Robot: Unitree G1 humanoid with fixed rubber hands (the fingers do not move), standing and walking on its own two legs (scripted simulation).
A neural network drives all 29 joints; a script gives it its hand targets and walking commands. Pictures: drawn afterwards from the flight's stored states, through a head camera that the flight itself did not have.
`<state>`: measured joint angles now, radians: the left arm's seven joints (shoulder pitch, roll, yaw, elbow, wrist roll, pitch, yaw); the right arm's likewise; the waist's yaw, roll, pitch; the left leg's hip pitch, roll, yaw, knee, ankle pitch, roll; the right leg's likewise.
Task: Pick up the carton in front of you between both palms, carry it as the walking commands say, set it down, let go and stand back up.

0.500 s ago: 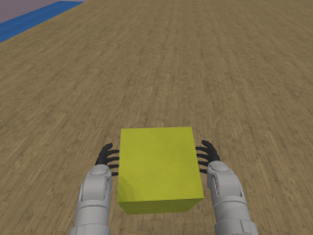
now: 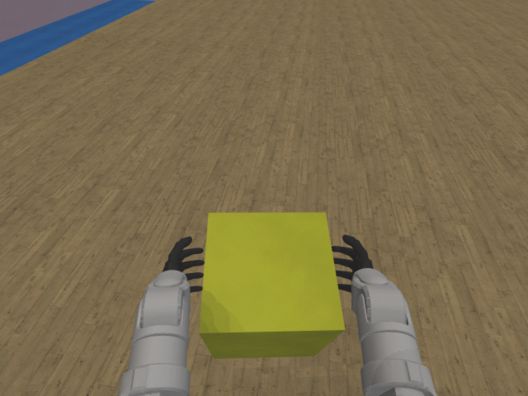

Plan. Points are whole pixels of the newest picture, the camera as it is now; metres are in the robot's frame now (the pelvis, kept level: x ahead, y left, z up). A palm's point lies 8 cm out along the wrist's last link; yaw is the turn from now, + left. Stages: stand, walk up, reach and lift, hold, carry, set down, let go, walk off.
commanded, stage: hold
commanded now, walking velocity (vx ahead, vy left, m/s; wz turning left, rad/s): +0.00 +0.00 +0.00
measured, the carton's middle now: (265, 290) +0.35 +0.00 -0.07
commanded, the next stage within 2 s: set down in 0.14 s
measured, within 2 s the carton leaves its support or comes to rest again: neither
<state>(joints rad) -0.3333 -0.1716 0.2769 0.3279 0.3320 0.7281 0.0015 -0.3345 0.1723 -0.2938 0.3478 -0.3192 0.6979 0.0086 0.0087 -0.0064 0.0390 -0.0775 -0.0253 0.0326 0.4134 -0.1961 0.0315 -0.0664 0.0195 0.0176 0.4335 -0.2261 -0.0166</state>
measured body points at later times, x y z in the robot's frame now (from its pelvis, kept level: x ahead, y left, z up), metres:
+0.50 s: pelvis -0.02 -0.01 -0.02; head +0.01 -0.01 +0.43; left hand +0.34 +0.15 +0.00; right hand +0.34 -0.14 +0.00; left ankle +0.03 +0.10 -0.74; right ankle +0.02 -0.11 -0.74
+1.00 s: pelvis -0.04 +0.00 -0.12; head +0.17 +0.00 +0.27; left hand +0.40 +0.13 -0.19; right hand +0.39 -0.16 -0.19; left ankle +0.03 +0.11 -0.74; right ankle +0.02 -0.11 -0.74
